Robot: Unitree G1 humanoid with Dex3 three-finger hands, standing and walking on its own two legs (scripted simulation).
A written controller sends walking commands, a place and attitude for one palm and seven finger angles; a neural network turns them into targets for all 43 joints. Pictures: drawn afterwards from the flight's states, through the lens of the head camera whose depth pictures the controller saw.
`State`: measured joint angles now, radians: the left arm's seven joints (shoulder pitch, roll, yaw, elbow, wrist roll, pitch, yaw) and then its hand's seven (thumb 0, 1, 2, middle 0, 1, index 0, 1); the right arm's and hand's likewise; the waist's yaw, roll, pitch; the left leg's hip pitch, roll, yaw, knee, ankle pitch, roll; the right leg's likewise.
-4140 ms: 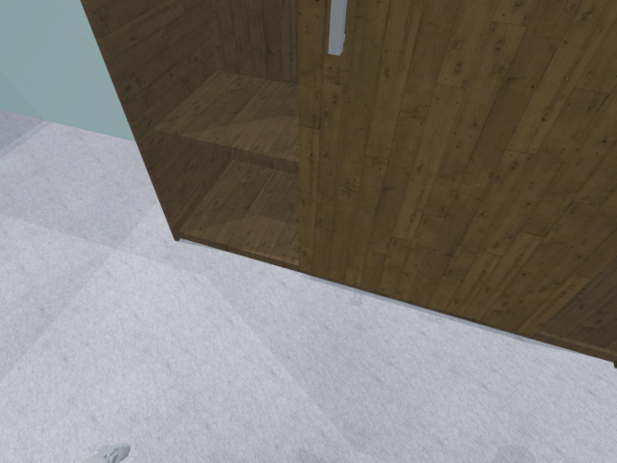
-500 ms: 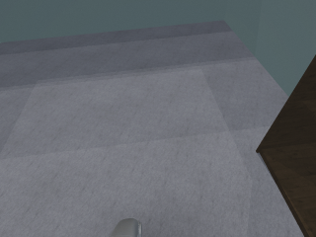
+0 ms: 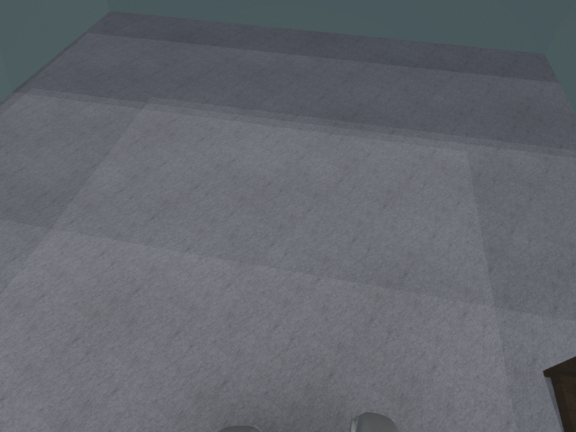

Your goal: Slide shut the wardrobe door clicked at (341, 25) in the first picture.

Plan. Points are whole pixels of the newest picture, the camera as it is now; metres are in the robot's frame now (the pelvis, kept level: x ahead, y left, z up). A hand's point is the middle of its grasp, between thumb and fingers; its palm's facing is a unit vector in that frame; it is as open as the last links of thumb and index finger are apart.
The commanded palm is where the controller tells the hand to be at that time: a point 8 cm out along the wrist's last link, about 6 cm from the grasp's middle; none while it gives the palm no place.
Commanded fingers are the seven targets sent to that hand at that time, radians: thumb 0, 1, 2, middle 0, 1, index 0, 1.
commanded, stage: turn to face it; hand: right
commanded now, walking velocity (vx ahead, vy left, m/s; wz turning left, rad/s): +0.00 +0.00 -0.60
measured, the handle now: out of the picture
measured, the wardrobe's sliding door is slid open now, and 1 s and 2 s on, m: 0.55 0.55 0.55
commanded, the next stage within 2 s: none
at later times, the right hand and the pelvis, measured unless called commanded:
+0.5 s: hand out of the picture +0.07 -0.28 -0.16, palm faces +0.27 +0.93 -0.23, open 7.4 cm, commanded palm none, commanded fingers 0.00 -0.90 -0.90 0.20 0.30 0.20 0.30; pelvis +0.05 -0.06 +0.02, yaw -13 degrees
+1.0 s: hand out of the picture +0.01 -0.21 -0.14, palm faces +0.54 +0.80 -0.26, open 7.4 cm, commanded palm none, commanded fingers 0.00 -0.90 -0.90 0.20 0.30 0.20 0.30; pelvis +0.04 +0.00 +0.01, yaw -33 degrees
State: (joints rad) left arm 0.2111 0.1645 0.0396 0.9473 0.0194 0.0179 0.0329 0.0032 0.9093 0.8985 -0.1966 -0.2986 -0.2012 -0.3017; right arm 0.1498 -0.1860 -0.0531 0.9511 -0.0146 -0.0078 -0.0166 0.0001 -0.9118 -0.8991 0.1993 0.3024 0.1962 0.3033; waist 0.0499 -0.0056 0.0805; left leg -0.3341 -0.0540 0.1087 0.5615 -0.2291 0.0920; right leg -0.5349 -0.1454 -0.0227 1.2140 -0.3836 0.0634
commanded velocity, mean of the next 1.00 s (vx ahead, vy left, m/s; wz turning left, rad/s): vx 0.00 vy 0.00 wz -0.60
